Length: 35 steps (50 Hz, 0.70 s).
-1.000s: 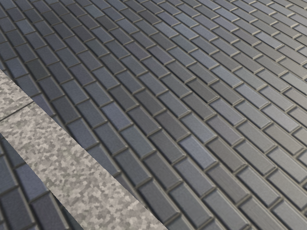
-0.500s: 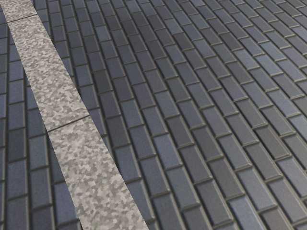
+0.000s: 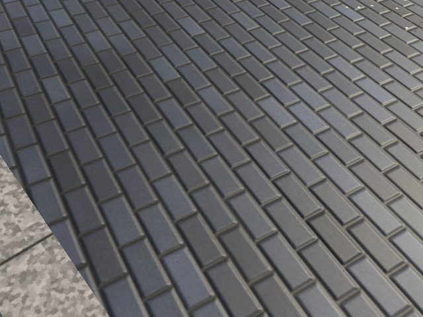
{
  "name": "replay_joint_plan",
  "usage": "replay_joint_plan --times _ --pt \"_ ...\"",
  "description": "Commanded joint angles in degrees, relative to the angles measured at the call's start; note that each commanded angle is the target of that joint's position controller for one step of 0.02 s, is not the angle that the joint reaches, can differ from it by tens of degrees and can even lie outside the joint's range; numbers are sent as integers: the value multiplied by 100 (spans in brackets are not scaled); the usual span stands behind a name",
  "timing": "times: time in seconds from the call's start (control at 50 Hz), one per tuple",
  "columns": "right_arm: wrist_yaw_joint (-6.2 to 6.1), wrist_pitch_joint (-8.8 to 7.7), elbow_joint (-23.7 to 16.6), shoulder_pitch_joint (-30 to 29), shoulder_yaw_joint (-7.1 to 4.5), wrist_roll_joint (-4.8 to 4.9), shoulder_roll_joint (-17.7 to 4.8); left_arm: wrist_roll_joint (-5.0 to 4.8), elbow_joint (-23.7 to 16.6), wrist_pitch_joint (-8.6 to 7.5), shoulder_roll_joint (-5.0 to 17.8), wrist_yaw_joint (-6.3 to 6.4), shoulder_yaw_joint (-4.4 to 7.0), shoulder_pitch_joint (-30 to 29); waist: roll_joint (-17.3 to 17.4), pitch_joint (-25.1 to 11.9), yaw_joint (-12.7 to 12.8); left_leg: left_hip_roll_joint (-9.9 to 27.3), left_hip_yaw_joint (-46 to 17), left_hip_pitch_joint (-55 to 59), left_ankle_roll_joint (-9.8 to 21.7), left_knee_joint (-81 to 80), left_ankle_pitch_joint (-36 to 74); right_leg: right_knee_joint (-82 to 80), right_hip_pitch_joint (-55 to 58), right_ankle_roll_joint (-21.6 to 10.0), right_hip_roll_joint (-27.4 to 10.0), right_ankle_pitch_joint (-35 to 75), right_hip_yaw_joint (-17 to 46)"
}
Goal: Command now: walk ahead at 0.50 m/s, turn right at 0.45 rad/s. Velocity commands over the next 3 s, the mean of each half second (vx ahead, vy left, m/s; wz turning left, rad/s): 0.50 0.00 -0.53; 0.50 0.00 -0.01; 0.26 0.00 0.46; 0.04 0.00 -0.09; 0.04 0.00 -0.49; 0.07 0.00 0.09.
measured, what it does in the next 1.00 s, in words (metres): walks ahead: right foot, then left foot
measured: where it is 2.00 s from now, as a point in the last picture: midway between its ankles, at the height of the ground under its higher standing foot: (248, 244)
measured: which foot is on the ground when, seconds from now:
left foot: down 0.00-0.30, up 0.32-0.80, down 0.82-1.00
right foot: up 0.00-0.26, down 0.28-0.84, up 0.86-1.00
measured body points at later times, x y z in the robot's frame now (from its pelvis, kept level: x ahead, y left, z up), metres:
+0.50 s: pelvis +0.25 -0.09 +0.00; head +0.29 -0.11 +0.44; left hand +0.43 +0.15 -0.11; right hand +0.34 -0.39 -0.10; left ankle +0.33 +0.09 -0.66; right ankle +0.26 -0.15 -0.75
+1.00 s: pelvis +0.54 -0.10 +0.00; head +0.58 -0.09 +0.44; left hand +0.75 +0.12 -0.11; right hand +0.56 -0.39 -0.11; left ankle +0.59 -0.04 -0.75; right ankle +0.49 -0.25 -0.67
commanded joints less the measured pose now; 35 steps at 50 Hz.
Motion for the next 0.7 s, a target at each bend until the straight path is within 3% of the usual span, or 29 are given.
replay_joint_plan --times 0.02,0.1,0.18,0.24,0.26,0.28,0.3,0.32,0.34,0.36,0.38,0.4,0.42,0.44,0.52,0.6,0.64,0.7 --pt "-80 -95 -311 -412 -155 -3 -714 17 -345 -23 60 -63 12 55 629 228 206 1600 -595 5 813 -860 1712 -668 -240 -2 -149 868 176" --pt "-142 -9 -141 -115 -201 56 -928 42 -705 -45 -55 -226 -61 -827 514 488 -138 1711 -192 375 717 -847 1635 -1727 -236 -124 -104 1286 -282" --pt "-156 156 24 132 -244 153 -1065 13 -1099 -40 -21 -369 -68 -1349 558 627 -260 1913 33 1124 585 -476 2071 -2247 -377 -334 -13 620 -628" --pt "-204 261 -14 -10 -306 202 -1318 25 -1198 5 220 -404 64 -979 886 165 112 1878 313 1281 396 600 4653 -2347 682 -646 512 -251 -1149" --pt "-228 309 -35 -83 -321 212 -1380 12 -1069 20 424 -387 185 -342 917 -195 491 1777 418 1166 314 1506 5341 -2500 1515 -805 787 -344 -1283" --pt "-251 320 -76 -149 -290 233 -1338 13 -824 36 765 -307 381 615 746 -690 1001 1533 538 506 111 2812 4986 -2938 3009 -1036 992 69 -1185" --pt "-236 249 -240 17 -138 31 -899 14 -692 95 1338 -162 542 1268 -328 -1194 1058 1156 502 -1226 -147 4734 1724 -2964 4770 -1428 -166 469 572" --pt "-135 26 -567 379 71 34 -338 38 -879 -3 1689 -194 533 971 -1315 -2012 467 -71 -621 -3375 -385 6470 -2314 -4011 6282 -2631 -1425 -691 4090" --pt "-55 -164 -644 -410 -67 244 -946 63 -890 -64 1094 -234 381 1108 -358 -1956 932 231 -1481 -3979 -243 6687 -2004 -4454 6216 -2281 -1354 -851 3946" --pt "-30 -234 -790 -749 -76 359 -984 80 -856 -119 868 -235 307 896 -219 -1164 821 440 -1394 -4187 -107 6359 -1482 -4428 5517 -2013 -1168 -431 3049" --pt "-81 -243 -733 -747 -55 248 -880 44 -913 -141 723 -233 255 498 384 -713 511 697 -1381 -3867 -100 5841 -1063 -4426 4605 -1800 -893 182 2363" --pt "-122 -198 -683 -686 -96 110 -910 72 -1000 -141 568 -214 204 166 404 -465 295 846 -1359 -3485 -150 5412 -827 -4512 3900 -1706 -708 742 1917" --pt "-107 -126 -683 -555 -122 76 -928 137 -1084 -155 532 -196 181 34 215 -397 133 923 -1394 -3105 -203 5250 -729 -4592 3443 -1714 -585 1279 1707" --pt "-103 -55 -688 -453 -131 53 -884 133 -1091 -168 553 -178 189 -49 187 -402 35 922 -1368 -2964 -303 5019 -648 -4706 3202 -1744 -522 1343 1617" --pt "-142 82 -860 -1036 -59 -31 -628 72 -957 -188 734 -41 235 237 179 -127 159 754 -1184 -3041 -598 3808 234 -4842 2661 -1630 -218 1641 1058" --pt "-48 22 -951 -1714 47 40 -445 46 -778 -157 662 26 196 514 -136 -81 494 503 -1092 -2640 -575 2084 1635 -4788 2716 -1275 -7 875 733" --pt "23 -20 -1000 -1964 60 103 -482 53 -640 -182 692 11 187 709 -209 17 664 489 -1051 -2541 -486 1787 1947 -4775 2893 -1250 -193 630 806" --pt "103 -62 -1162 -2252 36 138 -631 67 -468 -176 738 -3 191 907 -225 188 777 489 -1055 -2971 -197 1494 1451 -4546 3687 -1223 -580 858 1011"
Next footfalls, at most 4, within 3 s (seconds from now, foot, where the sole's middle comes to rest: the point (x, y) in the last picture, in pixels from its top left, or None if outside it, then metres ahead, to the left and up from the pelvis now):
0.28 right None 0.30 -0.16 -0.78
0.82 left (224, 281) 0.63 -0.06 -0.78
1.30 right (280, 221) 0.86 -0.28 -0.78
1.68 left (214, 236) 0.80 -0.03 -0.78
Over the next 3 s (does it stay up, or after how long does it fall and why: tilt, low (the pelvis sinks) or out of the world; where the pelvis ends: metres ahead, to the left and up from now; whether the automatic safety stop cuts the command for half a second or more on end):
stays up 0.84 -0.17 -0.01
